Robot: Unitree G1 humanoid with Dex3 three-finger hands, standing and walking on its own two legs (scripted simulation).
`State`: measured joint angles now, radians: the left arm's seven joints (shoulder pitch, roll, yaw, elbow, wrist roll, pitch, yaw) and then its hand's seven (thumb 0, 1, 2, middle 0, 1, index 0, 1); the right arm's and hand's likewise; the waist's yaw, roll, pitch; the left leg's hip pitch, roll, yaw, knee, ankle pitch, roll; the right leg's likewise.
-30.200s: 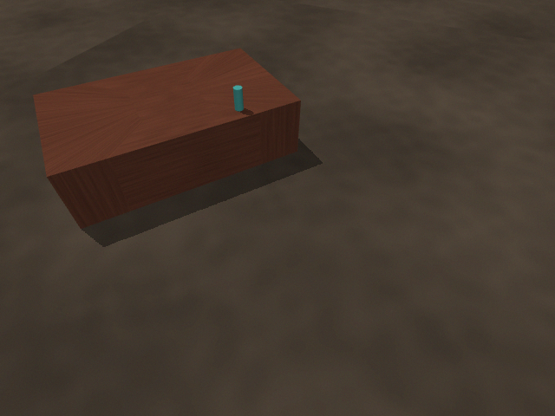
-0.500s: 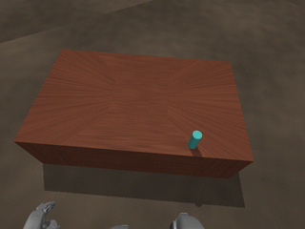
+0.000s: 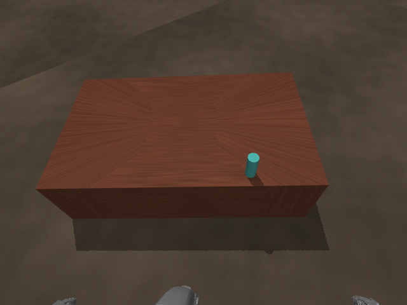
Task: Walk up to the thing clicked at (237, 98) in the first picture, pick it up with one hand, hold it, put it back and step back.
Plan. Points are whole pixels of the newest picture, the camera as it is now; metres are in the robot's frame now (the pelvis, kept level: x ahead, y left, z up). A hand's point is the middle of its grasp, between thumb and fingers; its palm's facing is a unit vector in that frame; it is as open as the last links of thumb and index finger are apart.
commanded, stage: step back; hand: right
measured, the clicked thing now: (251, 165) +0.65 -0.15 -0.38
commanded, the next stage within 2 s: none
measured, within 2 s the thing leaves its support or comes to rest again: neither
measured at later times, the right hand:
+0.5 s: hand out of the picture -0.03 -0.25 -0.13, palm faces -0.04 +0.91 -0.42, open 7.4 cm
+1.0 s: hand out of the picture -0.24 -0.25 -0.15, palm faces -0.12 +0.91 -0.40, open 7.4 cm
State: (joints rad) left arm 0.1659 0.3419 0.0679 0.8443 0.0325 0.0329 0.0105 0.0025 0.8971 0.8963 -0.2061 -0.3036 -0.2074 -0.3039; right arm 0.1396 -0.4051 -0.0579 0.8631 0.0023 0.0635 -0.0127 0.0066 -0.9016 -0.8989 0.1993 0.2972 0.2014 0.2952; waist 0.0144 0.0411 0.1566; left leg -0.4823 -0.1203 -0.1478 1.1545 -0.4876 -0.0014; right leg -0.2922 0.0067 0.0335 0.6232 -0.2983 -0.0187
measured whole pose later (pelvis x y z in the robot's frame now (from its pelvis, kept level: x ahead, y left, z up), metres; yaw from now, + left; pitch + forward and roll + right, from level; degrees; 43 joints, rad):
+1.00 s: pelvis -0.32 +0.01 -0.01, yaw +4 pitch -2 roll +0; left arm 0.08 0.40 0.07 0.81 0.02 0.08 0.03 0.00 0.90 0.90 -0.20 -0.30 -0.20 -0.30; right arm 0.20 -0.36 -0.04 0.90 -0.03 0.04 0.00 0.01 -0.90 -0.90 0.20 0.30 0.20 0.30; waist 0.00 -0.03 0.19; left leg -0.28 -0.04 -0.02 0.67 -0.35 0.03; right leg -0.47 0.02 0.06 0.98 -0.51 -0.01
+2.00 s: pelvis -0.41 +0.00 +0.00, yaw +3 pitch -2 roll +0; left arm 0.14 0.38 0.04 1.05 0.02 0.00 -0.01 0.00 0.90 0.90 -0.20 -0.30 -0.20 -0.30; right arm 0.18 -0.35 -0.05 1.04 -0.03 -0.03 0.02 0.01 -0.90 -0.90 0.20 0.30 0.20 0.30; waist 0.02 -0.03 0.05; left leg -0.25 -0.03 -0.01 0.56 -0.28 0.03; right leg -0.18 -0.03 -0.01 0.56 -0.36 -0.02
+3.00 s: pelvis -0.43 -0.02 +0.02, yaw +2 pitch -2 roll +0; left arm 0.12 0.35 0.01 1.15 0.01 -0.01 -0.01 0.00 0.90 0.90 -0.20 -0.30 -0.20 -0.30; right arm 0.13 -0.35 -0.01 1.16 -0.01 -0.01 0.01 0.01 -0.90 -0.90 0.20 0.30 0.20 0.30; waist -0.01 0.00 0.05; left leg -0.15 0.02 -0.01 0.32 -0.13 -0.02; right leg -0.08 0.01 -0.01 0.30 -0.19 -0.01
